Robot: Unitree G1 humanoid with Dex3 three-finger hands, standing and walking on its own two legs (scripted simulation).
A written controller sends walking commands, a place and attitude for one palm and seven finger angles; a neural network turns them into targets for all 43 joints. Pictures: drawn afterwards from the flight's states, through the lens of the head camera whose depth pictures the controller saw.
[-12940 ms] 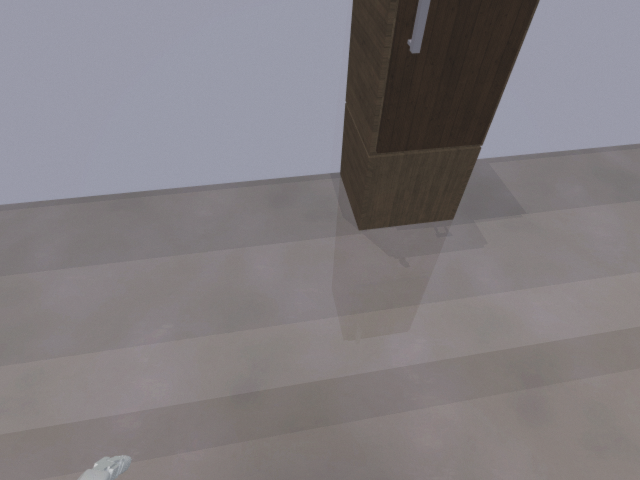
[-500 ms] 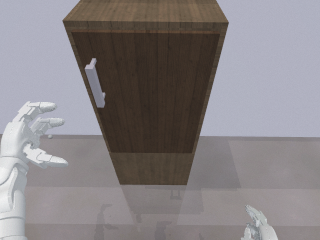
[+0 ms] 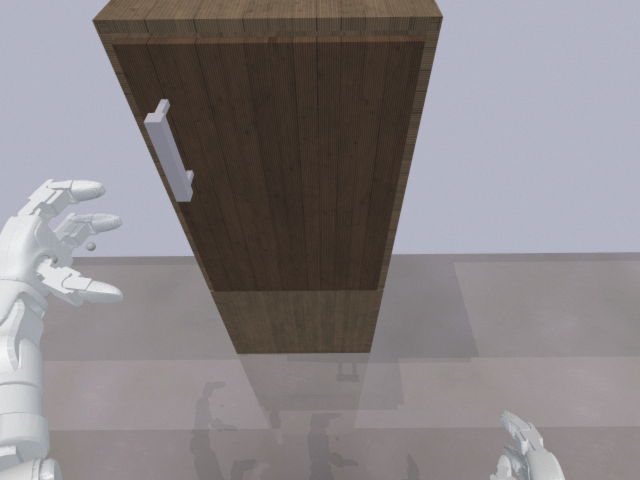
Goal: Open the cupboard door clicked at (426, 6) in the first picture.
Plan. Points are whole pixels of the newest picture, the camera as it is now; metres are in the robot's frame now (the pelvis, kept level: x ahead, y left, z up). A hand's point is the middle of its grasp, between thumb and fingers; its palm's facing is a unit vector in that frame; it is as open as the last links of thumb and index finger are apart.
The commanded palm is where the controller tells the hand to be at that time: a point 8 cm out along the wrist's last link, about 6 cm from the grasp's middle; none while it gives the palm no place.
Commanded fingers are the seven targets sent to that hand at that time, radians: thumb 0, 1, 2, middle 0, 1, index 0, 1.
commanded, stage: move the hooked fingers beside the handle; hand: left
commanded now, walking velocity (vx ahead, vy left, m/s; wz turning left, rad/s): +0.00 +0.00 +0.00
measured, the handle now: (174, 152) +0.53 +0.27 +0.11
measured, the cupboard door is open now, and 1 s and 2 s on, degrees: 0 0 0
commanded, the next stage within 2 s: none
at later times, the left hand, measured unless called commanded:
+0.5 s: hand (102, 214) +0.39 +0.31 +0.12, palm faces +0.09 -1.00 -0.01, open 14.0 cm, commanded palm +0.36 +0.35 +0.12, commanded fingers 0.00 -0.50 0.30 -0.30 -1.20 -0.30 -1.20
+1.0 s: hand (114, 185) +0.45 +0.32 +0.12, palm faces +0.09 -1.00 +0.01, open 14.0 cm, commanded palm +0.42 +0.37 +0.12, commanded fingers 0.00 -0.50 0.30 -0.30 -1.20 -0.30 -1.20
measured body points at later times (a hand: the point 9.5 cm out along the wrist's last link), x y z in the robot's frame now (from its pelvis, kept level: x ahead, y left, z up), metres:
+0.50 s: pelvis +0.01 +0.03 +0.00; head +0.05 +0.03 +0.45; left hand +0.37 +0.36 +0.12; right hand +0.11 -0.24 -0.10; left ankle +0.01 +0.11 -0.73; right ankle +0.01 -0.08 -0.73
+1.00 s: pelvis +0.01 +0.04 -0.01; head +0.08 +0.05 +0.44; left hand +0.44 +0.37 +0.12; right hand +0.06 -0.24 -0.11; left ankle +0.01 +0.11 -0.73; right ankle +0.01 -0.08 -0.73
